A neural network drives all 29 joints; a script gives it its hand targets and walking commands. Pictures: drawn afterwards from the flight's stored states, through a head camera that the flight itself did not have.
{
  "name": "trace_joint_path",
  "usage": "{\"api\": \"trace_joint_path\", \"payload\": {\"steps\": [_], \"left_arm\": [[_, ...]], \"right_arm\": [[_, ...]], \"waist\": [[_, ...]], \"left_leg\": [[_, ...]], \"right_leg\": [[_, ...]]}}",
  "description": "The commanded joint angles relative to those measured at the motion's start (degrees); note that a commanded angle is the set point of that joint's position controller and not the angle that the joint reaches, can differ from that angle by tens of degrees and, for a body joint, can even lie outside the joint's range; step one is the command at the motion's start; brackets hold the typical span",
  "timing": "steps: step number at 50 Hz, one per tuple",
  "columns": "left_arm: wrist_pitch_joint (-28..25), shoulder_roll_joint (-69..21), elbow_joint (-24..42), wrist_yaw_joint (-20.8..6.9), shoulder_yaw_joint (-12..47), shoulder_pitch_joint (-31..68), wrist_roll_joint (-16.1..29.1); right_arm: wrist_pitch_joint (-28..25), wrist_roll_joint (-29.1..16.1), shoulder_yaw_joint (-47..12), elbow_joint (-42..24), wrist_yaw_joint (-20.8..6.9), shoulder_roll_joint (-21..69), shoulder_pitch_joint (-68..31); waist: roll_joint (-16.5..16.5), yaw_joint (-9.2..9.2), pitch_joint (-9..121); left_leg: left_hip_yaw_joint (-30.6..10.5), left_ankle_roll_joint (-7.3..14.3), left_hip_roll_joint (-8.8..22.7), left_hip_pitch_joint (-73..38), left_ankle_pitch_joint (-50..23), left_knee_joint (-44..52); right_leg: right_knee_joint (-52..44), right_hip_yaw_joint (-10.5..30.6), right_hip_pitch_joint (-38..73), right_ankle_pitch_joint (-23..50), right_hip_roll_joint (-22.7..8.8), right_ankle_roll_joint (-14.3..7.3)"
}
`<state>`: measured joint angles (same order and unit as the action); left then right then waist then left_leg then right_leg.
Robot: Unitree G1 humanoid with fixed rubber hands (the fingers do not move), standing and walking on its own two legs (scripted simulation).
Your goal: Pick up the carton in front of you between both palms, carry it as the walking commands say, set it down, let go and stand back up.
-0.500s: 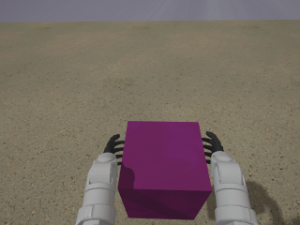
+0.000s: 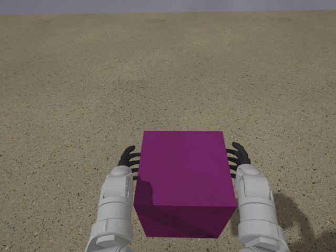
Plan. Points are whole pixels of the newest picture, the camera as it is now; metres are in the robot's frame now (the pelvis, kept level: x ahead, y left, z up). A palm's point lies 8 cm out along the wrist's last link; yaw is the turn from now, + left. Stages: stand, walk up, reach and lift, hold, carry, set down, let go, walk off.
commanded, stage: set down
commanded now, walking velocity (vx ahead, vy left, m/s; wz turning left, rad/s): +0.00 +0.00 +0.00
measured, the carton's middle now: (182, 186) +0.31 -0.01 -0.04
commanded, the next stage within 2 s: none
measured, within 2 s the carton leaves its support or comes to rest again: neither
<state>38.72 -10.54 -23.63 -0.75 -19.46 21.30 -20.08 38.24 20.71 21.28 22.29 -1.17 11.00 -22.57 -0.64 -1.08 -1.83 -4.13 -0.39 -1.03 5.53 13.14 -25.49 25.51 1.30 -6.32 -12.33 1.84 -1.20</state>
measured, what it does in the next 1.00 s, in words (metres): lowers itself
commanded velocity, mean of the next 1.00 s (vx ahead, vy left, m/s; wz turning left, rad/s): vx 0.00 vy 0.00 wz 0.00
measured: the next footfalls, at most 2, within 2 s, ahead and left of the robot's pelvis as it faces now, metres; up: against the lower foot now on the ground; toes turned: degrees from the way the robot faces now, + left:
none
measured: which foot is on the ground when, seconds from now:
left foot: down 0.00-1.00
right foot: down 0.00-1.00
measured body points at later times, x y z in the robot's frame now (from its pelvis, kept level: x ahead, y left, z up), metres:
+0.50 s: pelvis -0.04 +0.02 -0.08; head +0.18 +0.01 +0.31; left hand +0.37 +0.13 -0.18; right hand +0.34 -0.18 -0.16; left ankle +0.02 +0.13 -0.74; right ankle +0.03 -0.11 -0.74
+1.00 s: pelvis -0.07 +0.02 -0.22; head +0.19 +0.00 +0.15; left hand +0.42 +0.11 -0.31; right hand +0.37 -0.19 -0.30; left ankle +0.02 +0.13 -0.74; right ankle +0.03 -0.11 -0.74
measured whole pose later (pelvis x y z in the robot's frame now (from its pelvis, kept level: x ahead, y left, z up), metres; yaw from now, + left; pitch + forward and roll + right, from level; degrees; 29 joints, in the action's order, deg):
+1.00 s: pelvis -0.07 +0.02 -0.22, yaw +0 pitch +44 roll +0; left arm 14.1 0.4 -44.0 2.5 -20.9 53.2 -12.8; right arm 14.5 12.9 31.2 32.0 3.3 6.7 -47.4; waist -2.3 -5.1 10.8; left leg -3.7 -1.4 -6.3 104.1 27.7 -88.1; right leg 87.3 4.2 -104.8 -26.2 4.7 2.4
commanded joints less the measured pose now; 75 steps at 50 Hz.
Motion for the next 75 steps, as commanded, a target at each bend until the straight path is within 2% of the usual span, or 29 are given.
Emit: {"api": "trace_joint_path", "payload": {"steps": [1, 6, 9, 12, 15, 19, 22, 25, 29, 33, 40, 52, 62, 75], "left_arm": [[-5.19, -49.95, -5.15, -13.24, 21.88, 35.78, 10.27], [-12.02, -42.28, -10.5, -9.96, 12.88, 34.4, 3.65], [-17.94, -38.97, -11.48, -8.62, 11.71, 32.16, 2.41], [-24.37, -40.28, -11.03, -7.75, 15.38, 32.77, 3.95], [-29.66, -43.04, -10.87, -6.92, 21.53, 36.11, 6.76], [-33.4, -46.37, -6.66, -5.86, 30.82, 41.53, 10.87], [-33.15, -47.22, -4.61, -5.28, 34.89, 43.61, 12.52], [-31.08, -47.51, -5.15, -5.83, 35.31, 45.43, 13.02], [-27.36, -47.69, -8.87, -7.77, 32.01, 48.93, 12.1], [-24.95, -46.81, -13.09, -9.26, 27.54, 52.22, 11.05], [-25.59, -44.18, -17.98, -9.28, 23.48, 58.12, 10.88], [-27.05, -41.07, -20.21, -7.04, 25.6, 67.34, 14.44], [-27.02, -37.34, -22.91, -5.63, 25.63, 74.86, 16.1], [-27.54, -30.67, -28.69, -4.24, 24.43, 83.47, 17.02]], "right_arm": [[-3.79, -9.74, -21.4, 7.51, -13.31, 48.76, -30.95], [-10.2, -2.89, -12.06, 11.62, -11.18, 40.58, -29.95], [-15.81, -1.09, -10.46, 12.19, -10.76, 37.64, -27.39], [-22.01, -2.91, -13.7, 11.66, -11.11, 38.54, -28.58], [-27.22, -6.05, -19.28, 11.88, -11.62, 41.16, -31.56], [-31.09, -9.77, -26.3, 8.97, -11.92, 43.4, -35.17], [-30.98, -11.65, -29.47, 7.04, -11.68, 43.93, -37.06], [-28.94, -12.58, -30.02, 7.14, -11.91, 45.16, -38.88], [-24.87, -11.89, -27.21, 10.46, -12.73, 47.13, -42.09], [-22.05, -10.7, -23.45, 13.9, -12.72, 47.91, -45.14], [-22.29, -10.87, -20.67, 15.96, -10.47, 47.56, -50.72], [-23.72, -15.07, -22.56, 13.87, -6.74, 45.13, -59.96], [-23.77, -16.8, -20.8, 13.53, -6.11, 41.46, -67.54], [-24.61, -17.81, -15.95, 14.53, -6.82, 34.27, -76.14]], "waist": [[1.06, -1.33, 7.76], [0.42, -2.35, 8.26], [0.36, -2.38, 12.7], [-0.43, -2.35, 20.98], [-0.82, -3.06, 31.48], [-1.4, -4.38, 50.49], [-1.73, -4.91, 59.9], [-1.97, -4.95, 60.89], [-2.45, -4.68, 55.65], [-2.34, -4.64, 53.44], [-1.67, -5.16, 57.75], [-3.29, -6.27, 67.4], [-4.99, -7.63, 67.63], [-7.59, -9.92, 65.14]], "left_leg": [[-0.11, 2.15, -3.61, 7.19, 2.22, 2.27], [-0.04, 1.85, -4.34, 14.51, -1.61, -2.34], [0.14, 1.31, -4.95, 18.61, -7.34, -6.22], [-0.13, 0.64, -5.61, 21.18, -12.78, -10.78], [-0.2, -0.15, -6.17, 23.65, -17.42, -16.4], [-0.35, -1.11, -6.4, 25.11, -24.07, -24.86], [-0.17, -1.49, -6.68, 28.81, -23.86, -29.53], [1.04, -1.59, -7.31, 36.94, -15.58, -32.06], [2.35, -0.94, -7.84, 47.08, -2.69, -34.66], [3.11, -0.47, -8.14, 55.36, 2.54, -38.04], [4.21, -0.37, -9.03, 66.63, 2.72, -46.13], [5.52, -0.71, -10.06, 76.39, 4.12, -58.97], [5.74, -0.75, -10.07, 81.3, 5.13, -67.05], [5.41, -0.34, -9.44, 85.82, 5.04, -76.38]], "right_leg": [[-2.4, 3.03, 0.63, 0.74, 1.73, 0.48], [3.2, 2.18, -6.0, 5.89, 2.73, 0.51], [7.79, 2.01, -11.61, 11.46, 3.42, 0.99], [12.62, 1.72, -16.69, 15.93, 4.21, 1.31], [18.0, 0.9, -22.48, 18.81, 4.96, 1.69], [25.91, -0.08, -30.49, 22.06, 5.41, 2.35], [30.49, -0.42, -34.93, 21.96, 5.87, 2.63], [33.6, -0.66, -38.77, 16.78, 6.24, 2.71], [36.29, -1.29, -47.09, 5.58, 6.39, 2.75], [39.2, -1.73, -52.92, 0.96, 6.25, 2.96], [46.32, -2.0, -59.0, 2.75, 6.51, 3.84], [59.01, -3.61, -67.78, 2.64, 7.35, 5.17], [67.33, -5.27, -76.69, 0.79, 6.94, 5.52], [76.89, -7.4, -87.74, -0.74, 5.69, 5.77]]}}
